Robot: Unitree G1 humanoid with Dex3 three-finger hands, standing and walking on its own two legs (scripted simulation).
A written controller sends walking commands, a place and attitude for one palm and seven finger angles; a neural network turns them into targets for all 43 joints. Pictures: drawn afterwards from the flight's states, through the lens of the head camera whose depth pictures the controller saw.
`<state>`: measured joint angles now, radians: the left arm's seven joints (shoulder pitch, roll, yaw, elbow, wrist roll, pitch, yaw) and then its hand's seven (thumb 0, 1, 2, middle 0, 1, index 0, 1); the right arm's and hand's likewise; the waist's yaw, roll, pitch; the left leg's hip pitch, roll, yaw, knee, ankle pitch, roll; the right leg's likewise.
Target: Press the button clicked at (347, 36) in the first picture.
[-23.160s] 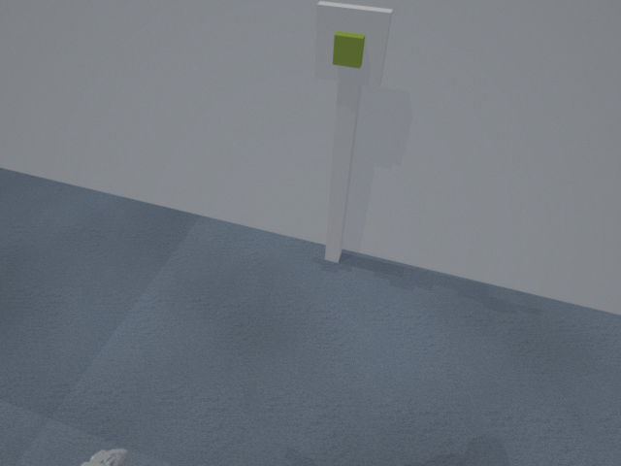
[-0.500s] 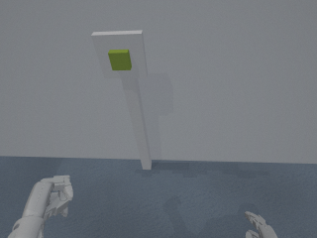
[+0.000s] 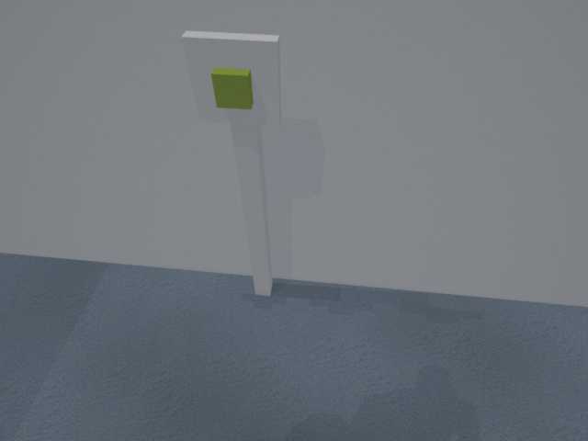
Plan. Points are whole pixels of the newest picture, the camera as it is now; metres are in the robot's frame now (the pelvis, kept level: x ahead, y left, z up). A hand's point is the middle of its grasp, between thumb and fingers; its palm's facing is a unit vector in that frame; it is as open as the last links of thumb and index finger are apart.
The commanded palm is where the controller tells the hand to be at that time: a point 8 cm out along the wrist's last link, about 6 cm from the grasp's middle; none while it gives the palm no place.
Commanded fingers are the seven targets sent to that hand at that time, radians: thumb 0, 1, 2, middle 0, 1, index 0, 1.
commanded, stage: let the arm hang, fingers relaxed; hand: left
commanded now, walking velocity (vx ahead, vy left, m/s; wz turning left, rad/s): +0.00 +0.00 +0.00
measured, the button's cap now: (233, 88) +0.72 +0.17 +0.12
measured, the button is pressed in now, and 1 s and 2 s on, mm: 0 0 0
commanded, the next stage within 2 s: stand and wait in 0.48 s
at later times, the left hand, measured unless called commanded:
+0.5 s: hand out of the picture +0.10 +0.21 -0.15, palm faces -0.01 -0.95 -0.31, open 7.4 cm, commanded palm none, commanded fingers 0.00 0.90 0.90 -0.20 -0.30 -0.20 -0.30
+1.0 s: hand out of the picture +0.12 +0.21 -0.14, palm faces -0.03 -0.94 -0.34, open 7.4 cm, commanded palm none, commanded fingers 0.00 0.90 0.90 -0.20 -0.30 -0.20 -0.30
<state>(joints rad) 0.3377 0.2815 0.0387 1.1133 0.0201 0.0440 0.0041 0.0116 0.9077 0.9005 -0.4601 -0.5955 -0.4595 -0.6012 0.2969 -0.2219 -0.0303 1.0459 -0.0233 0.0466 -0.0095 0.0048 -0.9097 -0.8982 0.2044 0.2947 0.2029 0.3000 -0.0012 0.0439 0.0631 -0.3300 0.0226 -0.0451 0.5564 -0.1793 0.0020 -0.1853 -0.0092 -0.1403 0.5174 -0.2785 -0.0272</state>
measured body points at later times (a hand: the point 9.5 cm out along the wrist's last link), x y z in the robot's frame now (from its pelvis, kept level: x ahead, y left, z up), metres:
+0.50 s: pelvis +0.03 -0.02 +0.01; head +0.04 -0.03 +0.46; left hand +0.11 +0.26 -0.12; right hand +0.10 -0.29 -0.14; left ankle +0.08 +0.12 -0.73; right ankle +0.01 -0.11 -0.73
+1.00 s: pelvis +0.05 -0.03 +0.01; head +0.07 -0.05 +0.46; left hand +0.13 +0.26 -0.12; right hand +0.11 -0.32 -0.14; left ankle +0.08 +0.12 -0.73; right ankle +0.01 -0.11 -0.73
